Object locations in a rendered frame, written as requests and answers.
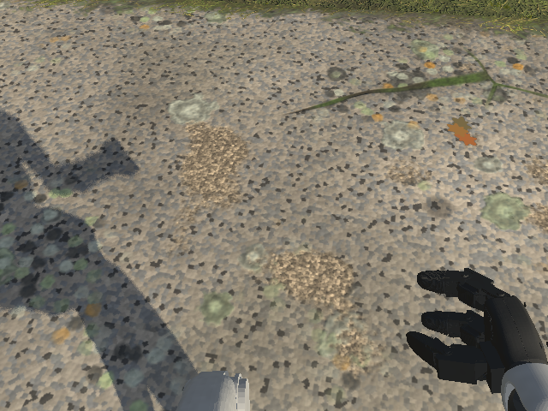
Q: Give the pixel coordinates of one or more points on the robot right forearm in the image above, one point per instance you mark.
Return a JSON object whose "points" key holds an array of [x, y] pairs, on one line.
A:
{"points": [[525, 388]]}

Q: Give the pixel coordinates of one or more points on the left robot thigh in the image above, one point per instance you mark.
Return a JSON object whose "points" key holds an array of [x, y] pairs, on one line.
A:
{"points": [[215, 391]]}

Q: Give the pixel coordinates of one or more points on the robot right hand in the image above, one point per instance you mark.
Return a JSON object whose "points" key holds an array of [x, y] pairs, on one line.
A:
{"points": [[504, 338]]}

